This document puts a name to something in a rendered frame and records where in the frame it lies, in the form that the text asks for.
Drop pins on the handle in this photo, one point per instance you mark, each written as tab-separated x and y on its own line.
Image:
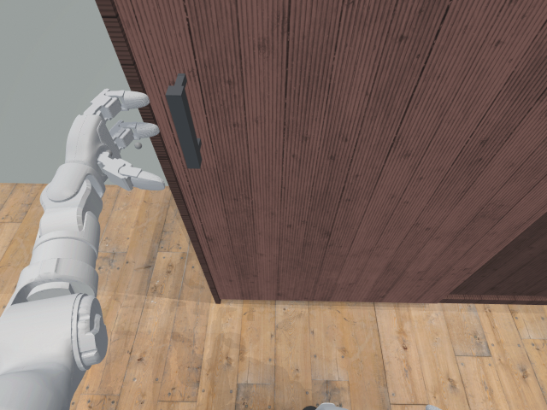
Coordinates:
181	114

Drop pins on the robot left upper arm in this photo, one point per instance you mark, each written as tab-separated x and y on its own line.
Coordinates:
46	346

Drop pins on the wardrobe door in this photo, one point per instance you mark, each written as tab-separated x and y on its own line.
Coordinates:
352	150
519	269

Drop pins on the robot left forearm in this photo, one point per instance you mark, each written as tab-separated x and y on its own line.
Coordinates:
66	247

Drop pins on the robot left hand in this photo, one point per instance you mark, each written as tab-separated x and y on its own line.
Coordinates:
89	138

